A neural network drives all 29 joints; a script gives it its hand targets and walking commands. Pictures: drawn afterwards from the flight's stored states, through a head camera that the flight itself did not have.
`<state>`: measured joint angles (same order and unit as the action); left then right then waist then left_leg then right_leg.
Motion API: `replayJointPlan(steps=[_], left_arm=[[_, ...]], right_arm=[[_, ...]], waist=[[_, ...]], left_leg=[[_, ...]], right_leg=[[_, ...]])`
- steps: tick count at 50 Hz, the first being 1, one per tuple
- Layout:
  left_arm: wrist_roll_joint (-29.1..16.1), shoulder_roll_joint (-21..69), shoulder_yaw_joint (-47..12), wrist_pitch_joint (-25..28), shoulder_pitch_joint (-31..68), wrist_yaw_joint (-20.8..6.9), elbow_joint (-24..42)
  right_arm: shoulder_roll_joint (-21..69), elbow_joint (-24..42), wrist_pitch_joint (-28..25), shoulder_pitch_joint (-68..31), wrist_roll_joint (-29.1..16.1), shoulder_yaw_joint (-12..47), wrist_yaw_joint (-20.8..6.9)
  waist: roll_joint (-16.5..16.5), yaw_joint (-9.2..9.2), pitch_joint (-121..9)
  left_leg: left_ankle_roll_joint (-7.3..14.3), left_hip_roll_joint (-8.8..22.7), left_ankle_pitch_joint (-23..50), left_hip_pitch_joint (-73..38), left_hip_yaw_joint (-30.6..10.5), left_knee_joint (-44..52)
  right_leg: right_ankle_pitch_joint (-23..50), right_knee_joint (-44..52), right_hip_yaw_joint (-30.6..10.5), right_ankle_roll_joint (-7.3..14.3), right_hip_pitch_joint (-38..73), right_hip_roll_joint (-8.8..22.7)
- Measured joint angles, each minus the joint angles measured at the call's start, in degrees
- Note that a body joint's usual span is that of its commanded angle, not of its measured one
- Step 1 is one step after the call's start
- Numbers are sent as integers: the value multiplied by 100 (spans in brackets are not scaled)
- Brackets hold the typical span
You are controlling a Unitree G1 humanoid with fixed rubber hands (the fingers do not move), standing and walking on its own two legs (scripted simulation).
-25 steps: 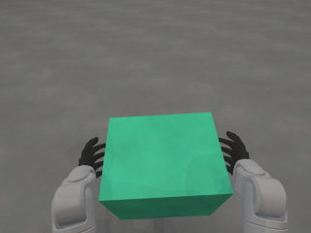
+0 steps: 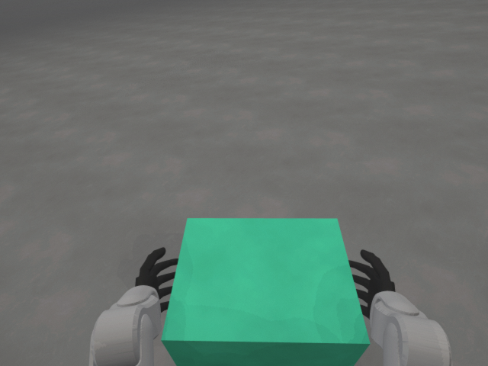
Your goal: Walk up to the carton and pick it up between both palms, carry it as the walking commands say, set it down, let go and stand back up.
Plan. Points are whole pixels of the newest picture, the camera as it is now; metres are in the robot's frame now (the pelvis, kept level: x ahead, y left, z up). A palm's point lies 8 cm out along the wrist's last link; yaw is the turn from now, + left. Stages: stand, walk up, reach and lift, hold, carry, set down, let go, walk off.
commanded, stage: carry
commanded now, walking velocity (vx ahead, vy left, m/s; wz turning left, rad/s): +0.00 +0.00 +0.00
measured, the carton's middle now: (261, 304) +0.27 +0.00 +0.00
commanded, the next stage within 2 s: none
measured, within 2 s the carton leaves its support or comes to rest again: neither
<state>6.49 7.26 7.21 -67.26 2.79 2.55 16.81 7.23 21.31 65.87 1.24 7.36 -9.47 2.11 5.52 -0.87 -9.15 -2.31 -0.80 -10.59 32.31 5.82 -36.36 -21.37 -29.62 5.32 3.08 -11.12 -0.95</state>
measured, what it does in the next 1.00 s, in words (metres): walks backwards: left foot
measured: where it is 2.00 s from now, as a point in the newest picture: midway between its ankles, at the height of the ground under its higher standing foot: outside the picture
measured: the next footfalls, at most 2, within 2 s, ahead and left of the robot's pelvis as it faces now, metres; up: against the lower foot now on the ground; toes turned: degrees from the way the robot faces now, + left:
left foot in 0.20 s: -0.01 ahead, +0.17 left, +0.00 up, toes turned +4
left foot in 1.02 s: -0.24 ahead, +0.06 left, +0.00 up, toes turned +9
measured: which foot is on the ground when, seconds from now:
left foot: up 0.00-0.18, down 0.20-0.78, up 0.80-1.00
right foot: down 0.00-1.00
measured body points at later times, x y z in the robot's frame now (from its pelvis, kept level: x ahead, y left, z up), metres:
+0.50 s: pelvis -0.14 +0.05 -0.01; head -0.14 +0.05 +0.44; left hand +0.11 +0.25 +0.07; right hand +0.14 -0.09 +0.07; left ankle -0.06 +0.17 -0.73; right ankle -0.07 -0.08 -0.73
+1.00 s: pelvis -0.21 -0.02 -0.01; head -0.25 -0.03 +0.44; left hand +0.04 +0.15 +0.07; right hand +0.06 -0.19 +0.07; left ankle -0.28 +0.06 -0.72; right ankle -0.07 -0.08 -0.73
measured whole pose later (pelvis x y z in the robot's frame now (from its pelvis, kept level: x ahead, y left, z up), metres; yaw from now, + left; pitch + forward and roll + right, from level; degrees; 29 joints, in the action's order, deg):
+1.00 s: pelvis -0.21 -0.02 -0.01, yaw +5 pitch +2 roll +1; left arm 8.9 7.4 8.4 -69.5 6.5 3.1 17.6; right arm 4.8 17.5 68.8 -7.8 6.4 -8.7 2.8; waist 0.4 2.3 -8.3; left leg 0.8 -1.8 -28.4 15.5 4.6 -38.8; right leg -4.1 -28.1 7.4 1.9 -28.7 -0.4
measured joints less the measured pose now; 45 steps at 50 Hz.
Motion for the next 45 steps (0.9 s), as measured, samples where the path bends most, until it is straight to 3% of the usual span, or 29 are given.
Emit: replayJointPlan(steps=[2, 4, 7, 10, 13, 16, 22, 26, 32, 38, 41, 45], left_arm=[[-64, -1, -36, 28, -228, -33, 37], [-113, 3, -74, 82, -222, -37, 153], [16, -2, -92, 95, 61, -22, 411], [261, -12, -11, 8, 349, -16, 438], [313, -195, 99, -144, 316, -40, 192], [210, -257, 131, -229, 40, -35, 50], [-112, -168, 151, -184, 32, 89, 471], [-87, -62, 209, -84, 237, 86, 763], [74, -49, 75, -71, 207, 30, 355], [98, -32, 71, -147, 119, 25, 251], [138, 8, 110, -131, 226, 15, 138], [211, 3, 132, -89, 239, 3, -147]], right_arm=[[28, 170, 125, 176, -72, 18, 80], [-20, 372, 202, 116, -137, 11, 120], [-190, 439, 215, -331, -261, 22, 134], [-285, 35, 146, -830, -300, 26, 97], [-95, -589, 88, -982, -166, 66, 86], [22, -806, 182, -836, -30, 128, 95], [5, -78, 241, -668, -105, 122, 117], [14, 242, 87, -776, -123, 63, 83], [3, 50, 88, -558, 49, 50, 12], [-1, -51, 205, -505, 39, 37, 10], [-54, -130, 212, -592, 78, 39, 4], [-212, -458, 309, -792, 69, 139, 42]], waist=[[-210, 173, -119], [-346, 350, -138], [-473, 450, -147], [-513, 488, -233], [-764, 327, -195], [-612, 119, -104], [-451, -176, 467], [-375, -132, 608], [-431, -5, 344], [-244, 64, 290], [-371, 55, 219], [-583, 125, 164]], left_leg=[[-29, 66, -118, 12, -137, -1054], [17, 141, -175, -124, -412, -1502], [76, 337, -584, -552, -626, -1054], [59, 428, -702, -1127, -621, 159], [60, 260, -525, -1015, -494, 204], [123, 306, -407, -878, -488, 121], [223, 252, -83, -624, -533, 119], [259, 284, 128, -505, -543, 211], [204, 245, 278, -600, -573, 294], [39, 310, 101, -663, -640, 156], [14, 202, -979, -342, -591, -565], [87, 14, -1271, -339, -398, -1966]], right_leg=[[62, -2, -48, -39, -13, 130], [123, -33, 25, -77, -68, 196], [175, -265, 102, -114, -399, 223], [161, -625, 169, -185, -848, 258], [256, -720, 19, -304, -1044, 431], [519, -542, 11, -360, -1066, 376], [827, -457, 54, -373, -1252, 419], [498, -520, 59, -357, -1408, 380], [50, -869, -81, -360, -1448, 297], [195, -1034, -110, -212, -1407, 167], [563, -1001, -101, -57, -1554, 261], [1284, -512, -93, -22, -1598, 306]])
